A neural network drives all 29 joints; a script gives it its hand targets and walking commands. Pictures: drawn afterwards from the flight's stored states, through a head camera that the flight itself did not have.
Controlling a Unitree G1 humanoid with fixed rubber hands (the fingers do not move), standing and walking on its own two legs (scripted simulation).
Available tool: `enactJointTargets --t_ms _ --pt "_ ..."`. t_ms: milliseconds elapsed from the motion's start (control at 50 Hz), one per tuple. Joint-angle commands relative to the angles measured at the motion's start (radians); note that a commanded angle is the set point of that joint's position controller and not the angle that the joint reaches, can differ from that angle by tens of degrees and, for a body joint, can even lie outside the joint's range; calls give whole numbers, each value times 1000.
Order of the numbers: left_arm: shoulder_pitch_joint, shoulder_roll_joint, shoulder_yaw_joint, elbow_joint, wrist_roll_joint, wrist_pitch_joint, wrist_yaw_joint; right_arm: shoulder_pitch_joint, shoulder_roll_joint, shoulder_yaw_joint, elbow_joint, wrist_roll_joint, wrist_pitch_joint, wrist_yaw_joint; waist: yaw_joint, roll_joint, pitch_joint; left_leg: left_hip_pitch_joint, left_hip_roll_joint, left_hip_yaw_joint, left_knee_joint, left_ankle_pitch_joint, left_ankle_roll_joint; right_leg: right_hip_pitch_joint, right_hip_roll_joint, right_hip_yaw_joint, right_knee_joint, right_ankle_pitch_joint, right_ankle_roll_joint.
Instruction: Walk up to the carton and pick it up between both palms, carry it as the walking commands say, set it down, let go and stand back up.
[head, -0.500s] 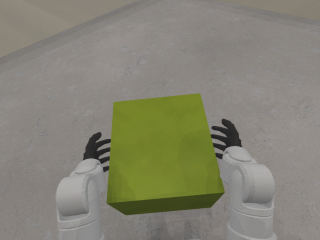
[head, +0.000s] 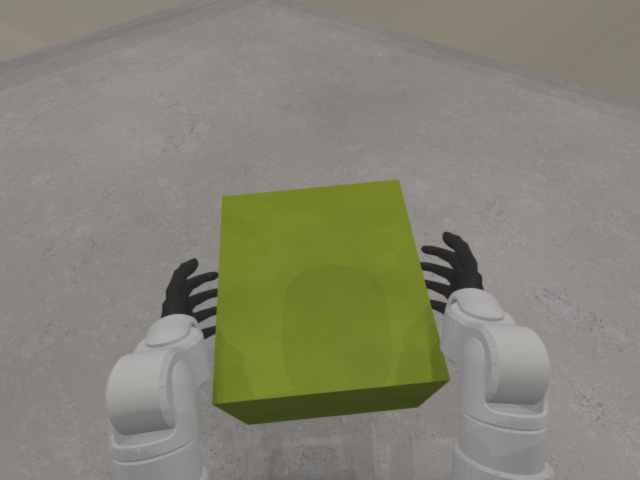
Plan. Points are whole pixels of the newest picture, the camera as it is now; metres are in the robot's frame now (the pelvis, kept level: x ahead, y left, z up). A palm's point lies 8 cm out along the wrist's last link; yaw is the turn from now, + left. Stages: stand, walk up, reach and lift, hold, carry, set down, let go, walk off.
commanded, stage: carry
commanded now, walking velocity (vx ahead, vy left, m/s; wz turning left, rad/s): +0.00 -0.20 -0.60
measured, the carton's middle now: (322, 304) +0.33 +0.02 +0.05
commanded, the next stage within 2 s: none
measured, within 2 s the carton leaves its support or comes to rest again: neither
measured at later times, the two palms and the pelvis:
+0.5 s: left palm (289, 332) +0.27 +0.06 +0.09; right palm (584, 347) +0.24 -0.24 +0.12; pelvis -0.03 -0.06 +0.01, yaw -12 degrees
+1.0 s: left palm (463, 364) +0.24 -0.13 +0.08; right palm out of the picture +0.14 -0.41 +0.11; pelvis -0.08 -0.16 +0.00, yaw -26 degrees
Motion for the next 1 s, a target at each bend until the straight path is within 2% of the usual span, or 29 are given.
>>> enactJointTargets --t_ms 0,20,40,100,160,180,200,220,240,280,300,340,440,500,520,540,560,580,600,620,680,720,740,760,780,800,840,940,980 --pt "-625 -856 -666 -90 -401 1 -289 -415 899 579 7 334 44 285 -17 -93 -308 -252 -83 -53 399 -190 15 25 -333 468 -424 477 -170" --pt "-648 -861 -657 -82 -398 -2 -291 -447 912 577 11 335 38 292 -18 -79 -305 -221 -75 -63 408 -142 27 -22 -295 414 -427 362 -171" --pt "-626 -882 -645 -71 -386 -15 -290 -457 946 599 12 357 30 301 -20 -69 -335 -219 -70 -77 358 -99 36 6 -259 394 -406 420 -150" --pt "-605 -885 -616 -70 -355 -40 -278 -448 964 616 14 378 21 321 -17 -194 -397 -159 -123 -45 122 -100 38 97 -222 412 -366 674 -173" --pt "-590 -917 -643 -129 -354 -59 -266 -454 989 642 -55 417 -3 335 -18 -199 -531 -27 -152 -52 -139 -39 63 179 -211 416 -262 977 -187" --pt "-629 -933 -670 -164 -368 -68 -260 -408 999 637 -70 421 -12 341 -54 -149 -617 173 -116 -55 -349 126 90 109 -170 332 -162 944 -184" --pt "-644 -934 -689 -191 -380 -77 -254 -380 1018 633 -56 420 -23 339 -88 -57 -649 445 -7 -90 -433 409 122 -137 -110 229 -34 748 -99" --pt "-631 -965 -712 -212 -393 -79 -256 -389 1011 627 -72 426 -36 338 -59 314 -682 680 331 -367 -414 1030 226 -423 39 20 229 53 -29" --pt "-794 -953 -759 -301 -441 -95 -259 -432 1027 605 -91 443 -62 334 -61 399 -617 602 468 -402 -354 1289 373 -511 -32 -50 438 -244 15" --pt "-730 -997 -780 -260 -454 -88 -275 -379 1025 573 -95 388 -62 324 -53 196 -552 493 380 -263 -344 1241 311 -463 -84 -42 442 -136 -5" --pt "-697 -996 -777 -234 -456 -87 -276 -346 1000 561 -89 373 -62 316 -54 185 -547 522 371 -201 -354 1188 301 -483 -102 -49 390 -117 3" --pt "-662 -971 -794 -229 -458 -78 -269 -313 958 548 -95 363 -59 307 -50 290 -558 535 331 -89 -323 1178 259 -459 -102 -77 285 -106 5" --pt "-664 -954 -818 -255 -463 -63 -259 -255 941 523 -77 341 -37 303 -50 395 -555 420 295 86 -267 994 153 -277 -83 -152 29 8 -10" --pt "-593 -936 -782 -190 -442 -45 -259 -214 928 531 -54 333 -18 298 -27 321 -626 344 247 147 -30 899 107 -33 -19 -153 -270 97 -36" --pt "-587 -939 -777 -188 -441 -43 -264 -224 912 534 -66 332 -15 295 -10 239 -617 237 190 134 83 749 74 58 -16 -66 -339 218 -49" --pt "-579 -924 -772 -181 -442 -38 -268 -217 902 532 -62 324 -10 296 -13 55 -588 -13 95 119 189 354 29 206 -128 174 -310 677 -97" --pt "-592 -887 -752 -186 -426 -39 -266 -233 920 554 -52 323 -6 298 -33 -245 -526 -285 -59 81 322 -235 -10 311 -307 460 -276 1195 -168" --pt "-573 -893 -744 -181 -416 -43 -271 -295 921 586 -100 347 -3 304 -21 -265 -516 -256 -112 5 388 -315 -6 213 -320 498 -270 1240 -261" --pt "-594 -913 -746 -180 -416 -46 -269 -310 936 574 -80 353 -6 314 -21 -191 -499 -225 -101 -19 352 -271 -3 189 -291 432 -248 1190 -260" --pt "-587 -912 -720 -162 -392 -50 -265 -371 953 589 -95 372 -11 317 -24 -197 -516 -221 -107 -17 227 -231 8 232 -254 372 -240 1176 -235" --pt "-508 -892 -664 -118 -337 -64 -255 -368 959 630 -94 401 -8 332 -21 -296 -556 -90 -150 -7 -31 -131 35 205 -206 360 -239 1185 -222" --pt "-512 -884 -665 -109 -318 -65 -239 -323 951 631 -86 409 -10 335 -75 -164 -617 277 -86 -36 -353 175 84 -44 -155 255 -120 911 -170" --pt "-538 -910 -694 -146 -340 -71 -235 -290 959 625 -82 407 -18 334 -99 52 -637 519 124 -161 -462 634 160 -287 -45 71 103 560 -91" --pt "-560 -937 -729 -182 -359 -76 -239 -278 958 608 -75 411 -29 335 -59 351 -594 642 395 -359 -389 1169 280 -555 53 -86 295 -168 -25" --pt "-712 -951 -765 -262 -407 -84 -246 -359 998 599 -103 441 -43 336 -59 350 -588 599 446 -268 -320 1393 355 -555 -80 -59 459 -178 -16" --pt "-696 -968 -777 -259 -414 -84 -249 -334 1000 583 -104 419 -46 334 -50 256 -576 560 399 -218 -306 1368 314 -513 -93 -57 447 -127 -22" --pt "-634 -974 -775 -228 -414 -77 -248 -275 976 556 -85 384 -46 324 -49 226 -557 574 363 -116 -318 1195 266 -538 -111 -77 344 -81 -12" --pt "-598 -962 -807 -242 -436 -68 -240 -223 918 518 -104 348 -42 305 -44 379 -571 470 296 98 -254 1056 149 -346 -101 -139 62 21 -18" --pt "-581 -962 -800 -243 -445 -67 -242 -221 929 535 -123 352 -37 302 -35 349 -658 475 259 157 -70 1137 118 -160 -30 -169 -132 49 -45"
